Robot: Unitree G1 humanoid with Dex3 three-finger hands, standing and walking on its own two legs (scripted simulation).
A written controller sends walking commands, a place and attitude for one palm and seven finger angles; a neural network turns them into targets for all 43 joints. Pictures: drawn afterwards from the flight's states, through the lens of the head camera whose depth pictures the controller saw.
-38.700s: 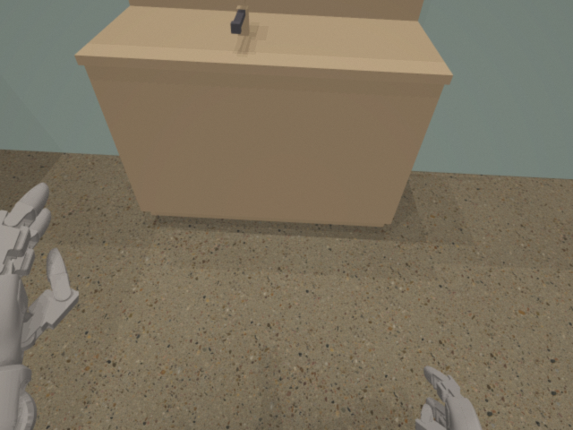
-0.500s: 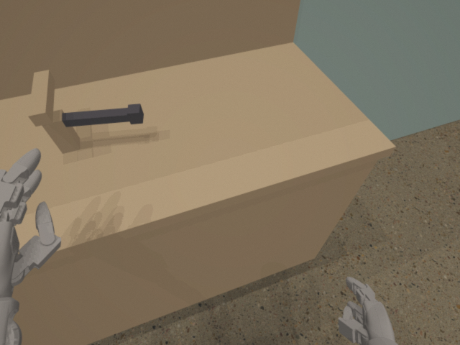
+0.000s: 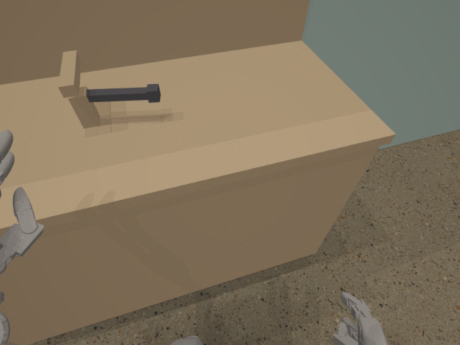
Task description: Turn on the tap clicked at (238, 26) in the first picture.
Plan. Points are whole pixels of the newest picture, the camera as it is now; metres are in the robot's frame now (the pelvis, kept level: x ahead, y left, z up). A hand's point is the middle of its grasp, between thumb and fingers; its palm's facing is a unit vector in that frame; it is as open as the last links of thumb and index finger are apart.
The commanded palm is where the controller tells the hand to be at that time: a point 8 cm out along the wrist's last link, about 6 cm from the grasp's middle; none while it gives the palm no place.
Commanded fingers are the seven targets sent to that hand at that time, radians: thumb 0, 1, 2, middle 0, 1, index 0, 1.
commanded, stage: step back with the hand held close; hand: left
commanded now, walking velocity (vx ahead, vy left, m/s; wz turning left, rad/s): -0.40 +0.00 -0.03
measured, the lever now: (153, 93) +0.59 +0.20 +0.11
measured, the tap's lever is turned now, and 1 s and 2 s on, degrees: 77 77 77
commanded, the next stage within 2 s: stop stepping back and stand still in 0.42 s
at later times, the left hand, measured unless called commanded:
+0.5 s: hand (4, 319) +0.12 +0.22 +0.18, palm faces +0.35 -0.85 -0.40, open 7.4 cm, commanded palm +0.07 +0.27 +0.19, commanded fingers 0.00 0.90 0.90 -0.20 -0.30 -0.20 -0.30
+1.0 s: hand out of the picture -0.02 +0.21 +0.18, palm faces +0.39 -0.82 -0.42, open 7.4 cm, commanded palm -0.07 +0.25 +0.19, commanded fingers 0.00 0.90 0.90 -0.20 -0.30 -0.20 -0.30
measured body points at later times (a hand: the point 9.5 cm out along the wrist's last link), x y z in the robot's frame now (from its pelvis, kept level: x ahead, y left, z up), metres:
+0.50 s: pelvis -0.10 +0.00 +0.02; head -0.06 +0.00 +0.46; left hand +0.10 +0.27 +0.21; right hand +0.08 -0.21 -0.07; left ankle -0.05 +0.13 -0.72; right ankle -0.10 -0.11 -0.70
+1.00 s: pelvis -0.23 -0.03 +0.01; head -0.25 -0.04 +0.46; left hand -0.05 +0.25 +0.20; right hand -0.12 -0.31 -0.08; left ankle -0.26 +0.12 -0.72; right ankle -0.17 -0.11 -0.69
